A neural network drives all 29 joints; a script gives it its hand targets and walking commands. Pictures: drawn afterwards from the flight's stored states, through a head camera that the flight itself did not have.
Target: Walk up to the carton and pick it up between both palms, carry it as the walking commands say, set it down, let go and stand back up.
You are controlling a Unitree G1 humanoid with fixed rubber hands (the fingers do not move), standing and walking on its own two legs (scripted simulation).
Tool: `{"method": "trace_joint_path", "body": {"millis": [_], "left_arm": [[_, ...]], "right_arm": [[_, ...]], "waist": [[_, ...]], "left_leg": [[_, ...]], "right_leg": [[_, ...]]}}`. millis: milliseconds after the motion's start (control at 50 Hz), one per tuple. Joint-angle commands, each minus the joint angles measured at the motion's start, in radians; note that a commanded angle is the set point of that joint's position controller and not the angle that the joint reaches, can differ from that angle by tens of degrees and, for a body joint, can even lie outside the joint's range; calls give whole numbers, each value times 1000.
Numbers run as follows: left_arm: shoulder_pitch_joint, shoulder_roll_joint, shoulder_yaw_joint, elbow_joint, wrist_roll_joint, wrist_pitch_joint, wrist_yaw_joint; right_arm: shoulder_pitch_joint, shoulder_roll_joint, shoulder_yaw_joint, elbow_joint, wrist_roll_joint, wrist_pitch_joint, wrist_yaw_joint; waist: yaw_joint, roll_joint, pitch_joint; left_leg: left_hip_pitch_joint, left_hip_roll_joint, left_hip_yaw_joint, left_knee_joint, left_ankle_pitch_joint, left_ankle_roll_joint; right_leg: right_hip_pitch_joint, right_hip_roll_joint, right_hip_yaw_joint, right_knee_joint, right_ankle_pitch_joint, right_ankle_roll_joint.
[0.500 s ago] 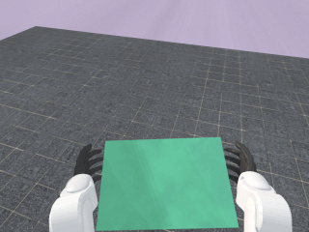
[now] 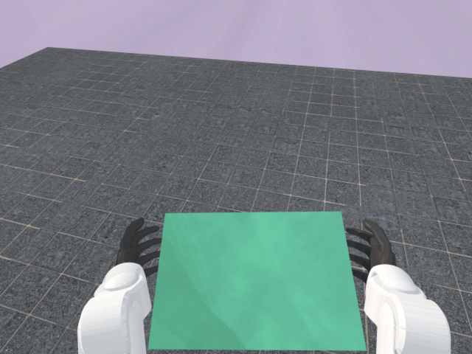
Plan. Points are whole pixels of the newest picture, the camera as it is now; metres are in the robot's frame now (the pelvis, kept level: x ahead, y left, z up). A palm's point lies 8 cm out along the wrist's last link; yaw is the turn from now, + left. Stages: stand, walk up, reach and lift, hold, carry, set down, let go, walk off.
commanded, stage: carry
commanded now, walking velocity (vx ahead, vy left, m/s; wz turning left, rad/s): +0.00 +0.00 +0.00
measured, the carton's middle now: (252, 281) +0.27 +0.00 +0.01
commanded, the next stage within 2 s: none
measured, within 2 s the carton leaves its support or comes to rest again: neither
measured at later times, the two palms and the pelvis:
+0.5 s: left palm (132, 260) +0.25 +0.18 +0.10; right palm (371, 255) +0.26 -0.18 +0.10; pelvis +0.02 +0.00 +0.00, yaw +0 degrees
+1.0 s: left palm (143, 242) +0.29 +0.17 +0.10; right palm (368, 239) +0.29 -0.18 +0.10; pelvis +0.05 -0.01 +0.00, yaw +0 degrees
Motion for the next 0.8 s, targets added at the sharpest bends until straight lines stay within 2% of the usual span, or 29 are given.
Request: {"method": "trace_joint_path", "body": {"millis": [0, 180, 520, 780], "left_arm": [[-392, -789, -741, -32, -412, 23, -265], [-397, -779, -744, -37, -412, 19, -263], [-383, -773, -739, -46, -410, 2, -254], [-379, -761, -731, -38, -403, -5, -247]], "right_arm": [[-434, 822, 756, -45, 416, 4, 269], [-429, 807, 739, -37, 402, -2, 261], [-416, 790, 728, -35, 397, -23, 252], [-414, 778, 723, -28, 394, -30, 246]], "waist": [[10, -33, -99], [12, -16, -109], [14, -1, -156], [11, -6, -161]], "left_leg": [[10, 63, -101, -107, -232, 6], [7, 77, -117, -114, -211, 15], [56, 95, -118, -76, -8, 23], [82, 98, -109, -56, 51, 21]], "right_leg": [[24, -91, 136, -157, -312, -14], [27, -80, 125, -126, -263, -16], [75, -80, 111, -63, -73, -27], [99, -81, 105, -54, 10, -27]]}}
